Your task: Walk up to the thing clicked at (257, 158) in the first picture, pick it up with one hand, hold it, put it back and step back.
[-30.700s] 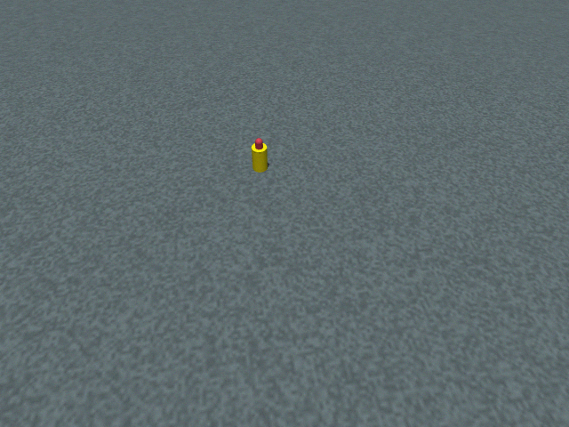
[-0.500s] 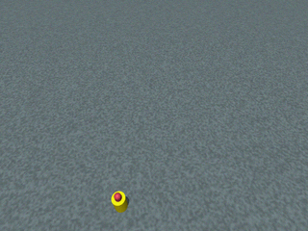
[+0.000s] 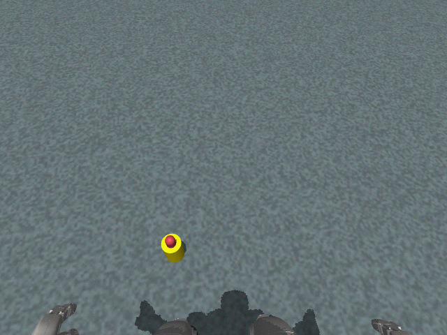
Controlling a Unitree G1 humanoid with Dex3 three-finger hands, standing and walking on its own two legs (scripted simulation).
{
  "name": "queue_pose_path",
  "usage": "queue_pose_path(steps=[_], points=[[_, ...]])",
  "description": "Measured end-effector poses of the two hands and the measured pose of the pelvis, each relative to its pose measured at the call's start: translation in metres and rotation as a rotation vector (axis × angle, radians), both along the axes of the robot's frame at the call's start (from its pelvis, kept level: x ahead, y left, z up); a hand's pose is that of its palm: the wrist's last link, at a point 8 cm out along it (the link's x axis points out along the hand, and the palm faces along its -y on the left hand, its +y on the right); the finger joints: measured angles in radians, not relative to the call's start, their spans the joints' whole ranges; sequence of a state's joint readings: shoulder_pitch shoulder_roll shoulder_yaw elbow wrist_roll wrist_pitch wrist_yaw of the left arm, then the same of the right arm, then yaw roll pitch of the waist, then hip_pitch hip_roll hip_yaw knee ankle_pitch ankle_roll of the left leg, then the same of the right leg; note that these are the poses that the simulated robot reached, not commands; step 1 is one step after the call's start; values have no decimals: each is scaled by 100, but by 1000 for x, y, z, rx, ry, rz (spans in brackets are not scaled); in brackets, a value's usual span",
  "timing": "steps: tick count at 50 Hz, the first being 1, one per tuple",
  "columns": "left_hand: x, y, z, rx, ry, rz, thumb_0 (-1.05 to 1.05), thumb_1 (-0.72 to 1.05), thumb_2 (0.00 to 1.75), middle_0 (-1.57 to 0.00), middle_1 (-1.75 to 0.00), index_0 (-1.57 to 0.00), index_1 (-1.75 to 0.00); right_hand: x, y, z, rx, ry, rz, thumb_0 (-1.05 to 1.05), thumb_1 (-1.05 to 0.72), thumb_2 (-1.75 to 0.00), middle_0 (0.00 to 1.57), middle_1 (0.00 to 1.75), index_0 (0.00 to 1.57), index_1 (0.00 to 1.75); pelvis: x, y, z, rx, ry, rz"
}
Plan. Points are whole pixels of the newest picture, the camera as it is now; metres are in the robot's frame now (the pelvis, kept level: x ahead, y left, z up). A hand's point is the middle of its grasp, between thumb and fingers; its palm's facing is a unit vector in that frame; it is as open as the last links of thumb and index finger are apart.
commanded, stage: step back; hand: left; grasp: from the side
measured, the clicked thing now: (172, 246) +0.48 +0.20 -0.67
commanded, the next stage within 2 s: none
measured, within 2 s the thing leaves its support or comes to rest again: neither
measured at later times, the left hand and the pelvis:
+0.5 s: hand out of the picture -0.01 +0.23 -0.13, palm faces +0.02 -0.90 -0.43, open 7.4 cm; pelvis -0.11 -0.04 +0.00, yaw +1 degrees
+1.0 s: hand out of the picture -0.19 +0.27 -0.15, palm faces -0.03 -0.92 -0.40, open 7.4 cm; pelvis -0.27 -0.01 +0.00, yaw -2 degrees
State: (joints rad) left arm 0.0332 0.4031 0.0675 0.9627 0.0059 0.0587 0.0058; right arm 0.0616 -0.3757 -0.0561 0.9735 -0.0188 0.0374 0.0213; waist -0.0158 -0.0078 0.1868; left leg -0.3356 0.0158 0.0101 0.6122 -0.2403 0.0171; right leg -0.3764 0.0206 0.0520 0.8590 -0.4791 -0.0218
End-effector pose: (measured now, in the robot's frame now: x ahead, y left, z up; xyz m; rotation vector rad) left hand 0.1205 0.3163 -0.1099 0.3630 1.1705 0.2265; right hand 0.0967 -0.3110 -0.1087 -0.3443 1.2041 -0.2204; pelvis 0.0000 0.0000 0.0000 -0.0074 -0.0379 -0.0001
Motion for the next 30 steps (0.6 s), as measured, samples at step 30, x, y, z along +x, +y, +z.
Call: queue_pose_path(steps=[30], points=[[-154,-33,11,24,-89,25,1,91,90,-21,-30,-21,-30,-144,-23,-16,-16,83,79,1,-90,-89,20,30,21,30,-140,-25,-4,11,12,60]])
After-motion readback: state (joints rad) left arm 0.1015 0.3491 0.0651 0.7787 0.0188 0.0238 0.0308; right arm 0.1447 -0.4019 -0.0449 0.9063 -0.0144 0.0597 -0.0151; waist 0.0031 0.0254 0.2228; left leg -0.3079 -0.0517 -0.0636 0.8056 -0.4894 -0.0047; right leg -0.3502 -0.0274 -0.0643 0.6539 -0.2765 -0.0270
